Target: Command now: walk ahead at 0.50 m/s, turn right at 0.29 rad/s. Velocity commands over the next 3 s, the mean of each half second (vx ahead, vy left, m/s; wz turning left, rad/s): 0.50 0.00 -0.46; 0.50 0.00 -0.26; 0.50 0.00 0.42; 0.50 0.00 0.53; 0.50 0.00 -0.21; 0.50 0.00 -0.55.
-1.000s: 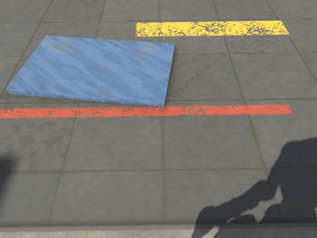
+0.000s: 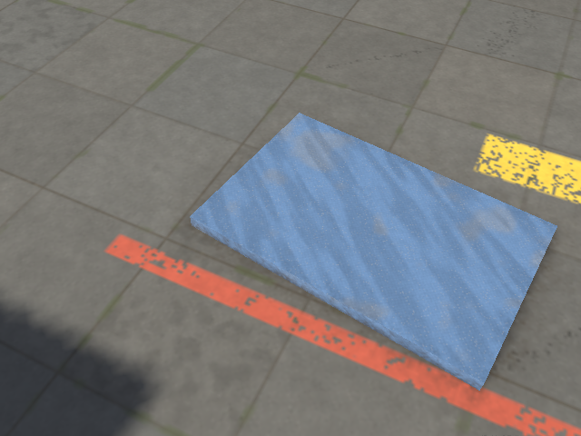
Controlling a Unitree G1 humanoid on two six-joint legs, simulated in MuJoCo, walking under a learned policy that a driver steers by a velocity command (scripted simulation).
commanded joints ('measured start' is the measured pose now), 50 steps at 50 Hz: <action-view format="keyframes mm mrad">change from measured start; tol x32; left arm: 1 5 7 3 -56 8 14 2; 50 27 37 -2 -277 52 -31 -17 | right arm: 1 -42 -103 -15 -56 -12 -31 -20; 37 -401 -117 -11 -293 23 -48 -12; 44 154 -266 -70 -155 17 -48 -2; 50 -36 -125 -15 -208 13 -10 -6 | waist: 1 36 86 9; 13 -16 120 71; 19 135 -126 -379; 50 18 108 -15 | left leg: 1 2 289 -151 -205 232 135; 12 293 340 46 -126 424 57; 16 231 275 112 367 880 -17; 18 -479 -19 -26 1071 -319 -138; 19 -582 11 -234 1147 -326 -104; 41 -128 12 -121 74 138 -6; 44 571 438 -894 -22 6 309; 50 44 226 -527 -141 88 202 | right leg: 1 -97 -25 62 -78 122 11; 11 -107 21 -82 -543 200 -39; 16 430 203 -203 -667 74 -149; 19 1094 -188 737 -942 -40 -381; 26 495 -23 261 -985 326 -273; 41 627 9 244 -702 555 -147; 44 -25 238 70 62 -343 -7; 50 -44 58 5 -50 -84 21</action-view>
